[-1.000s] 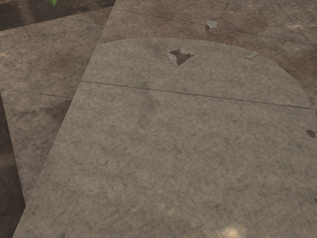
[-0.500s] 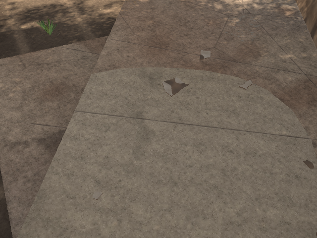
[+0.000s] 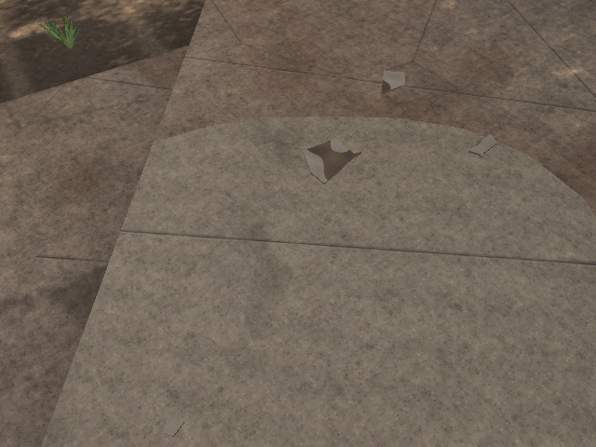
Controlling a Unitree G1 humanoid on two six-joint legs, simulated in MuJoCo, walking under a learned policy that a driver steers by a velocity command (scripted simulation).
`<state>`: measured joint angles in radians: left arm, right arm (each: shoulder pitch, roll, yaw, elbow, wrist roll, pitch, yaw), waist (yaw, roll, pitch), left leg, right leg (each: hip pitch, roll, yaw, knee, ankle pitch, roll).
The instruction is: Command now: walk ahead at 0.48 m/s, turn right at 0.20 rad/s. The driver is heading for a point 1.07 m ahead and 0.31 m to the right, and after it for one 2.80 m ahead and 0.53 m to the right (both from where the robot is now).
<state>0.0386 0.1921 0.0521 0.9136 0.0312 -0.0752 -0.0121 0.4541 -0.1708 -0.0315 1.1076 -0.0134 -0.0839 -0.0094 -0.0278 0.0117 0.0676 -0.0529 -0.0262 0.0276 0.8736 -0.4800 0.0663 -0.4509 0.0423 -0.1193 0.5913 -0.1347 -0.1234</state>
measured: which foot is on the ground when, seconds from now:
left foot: up 0.00-0.50, down 0.52-1.00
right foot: down 0.00-0.52, up 0.54-1.00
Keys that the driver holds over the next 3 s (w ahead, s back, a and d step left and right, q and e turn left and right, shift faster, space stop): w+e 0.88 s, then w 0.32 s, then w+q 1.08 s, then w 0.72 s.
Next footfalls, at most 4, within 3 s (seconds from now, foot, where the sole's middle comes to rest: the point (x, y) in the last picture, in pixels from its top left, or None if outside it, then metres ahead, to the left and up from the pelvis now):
0.52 left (279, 436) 0.48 0.07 -0.75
1.04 right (418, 370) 0.61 -0.25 -0.75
1.60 left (406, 248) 0.96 -0.27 -0.75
2.12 right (479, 177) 1.21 -0.52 -0.75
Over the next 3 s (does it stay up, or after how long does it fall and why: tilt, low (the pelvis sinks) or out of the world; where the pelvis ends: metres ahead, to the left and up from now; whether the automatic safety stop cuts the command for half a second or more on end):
stays up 1.50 -0.36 0.03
